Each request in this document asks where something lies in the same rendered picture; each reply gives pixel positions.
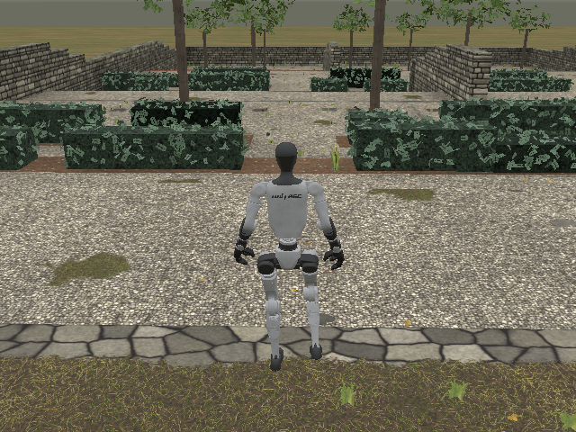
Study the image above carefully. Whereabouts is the robot left forearm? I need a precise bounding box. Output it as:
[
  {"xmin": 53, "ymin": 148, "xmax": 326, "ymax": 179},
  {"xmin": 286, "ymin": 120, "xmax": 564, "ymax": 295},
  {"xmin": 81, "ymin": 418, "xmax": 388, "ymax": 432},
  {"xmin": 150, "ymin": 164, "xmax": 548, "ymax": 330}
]
[{"xmin": 235, "ymin": 217, "xmax": 252, "ymax": 251}]

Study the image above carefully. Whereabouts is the robot right hand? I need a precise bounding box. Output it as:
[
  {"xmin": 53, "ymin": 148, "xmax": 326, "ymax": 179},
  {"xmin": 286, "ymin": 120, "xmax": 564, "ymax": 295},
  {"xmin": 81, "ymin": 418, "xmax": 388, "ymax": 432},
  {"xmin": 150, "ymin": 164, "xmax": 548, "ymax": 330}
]
[{"xmin": 323, "ymin": 250, "xmax": 345, "ymax": 270}]

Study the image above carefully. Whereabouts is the robot left hand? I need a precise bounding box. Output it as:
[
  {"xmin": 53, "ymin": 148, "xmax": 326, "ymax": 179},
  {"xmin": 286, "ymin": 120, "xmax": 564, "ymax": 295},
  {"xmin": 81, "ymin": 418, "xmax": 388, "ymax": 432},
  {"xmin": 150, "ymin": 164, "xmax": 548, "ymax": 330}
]
[{"xmin": 234, "ymin": 247, "xmax": 255, "ymax": 265}]

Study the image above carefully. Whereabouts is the robot head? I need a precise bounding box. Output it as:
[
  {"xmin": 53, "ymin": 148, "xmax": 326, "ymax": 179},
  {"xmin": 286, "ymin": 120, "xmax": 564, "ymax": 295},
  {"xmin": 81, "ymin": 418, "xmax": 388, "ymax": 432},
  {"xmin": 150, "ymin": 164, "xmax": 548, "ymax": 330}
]
[{"xmin": 272, "ymin": 142, "xmax": 302, "ymax": 185}]

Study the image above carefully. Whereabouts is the right robot upper arm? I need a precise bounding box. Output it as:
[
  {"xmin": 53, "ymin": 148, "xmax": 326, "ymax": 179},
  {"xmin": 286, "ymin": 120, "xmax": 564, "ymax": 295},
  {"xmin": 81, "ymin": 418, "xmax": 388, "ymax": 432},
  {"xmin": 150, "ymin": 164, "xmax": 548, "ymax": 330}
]
[{"xmin": 305, "ymin": 181, "xmax": 332, "ymax": 231}]

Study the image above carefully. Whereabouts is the robot right forearm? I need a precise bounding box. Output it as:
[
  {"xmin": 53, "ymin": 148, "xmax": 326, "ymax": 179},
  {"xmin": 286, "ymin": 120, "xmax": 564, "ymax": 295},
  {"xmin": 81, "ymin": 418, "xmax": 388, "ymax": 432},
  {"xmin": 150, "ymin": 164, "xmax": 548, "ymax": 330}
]
[{"xmin": 323, "ymin": 217, "xmax": 342, "ymax": 253}]

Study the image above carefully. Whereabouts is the left robot upper arm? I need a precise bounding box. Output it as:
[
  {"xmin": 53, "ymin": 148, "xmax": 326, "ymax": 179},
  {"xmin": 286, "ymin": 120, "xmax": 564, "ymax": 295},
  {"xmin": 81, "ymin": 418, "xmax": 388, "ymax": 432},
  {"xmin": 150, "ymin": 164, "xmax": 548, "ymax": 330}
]
[{"xmin": 243, "ymin": 182, "xmax": 268, "ymax": 231}]

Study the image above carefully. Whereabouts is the left robot shin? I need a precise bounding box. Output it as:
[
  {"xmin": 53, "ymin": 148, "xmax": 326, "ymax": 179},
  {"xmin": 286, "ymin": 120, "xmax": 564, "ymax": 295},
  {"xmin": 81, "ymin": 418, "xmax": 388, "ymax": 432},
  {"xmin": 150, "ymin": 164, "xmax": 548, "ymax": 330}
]
[{"xmin": 265, "ymin": 301, "xmax": 280, "ymax": 359}]

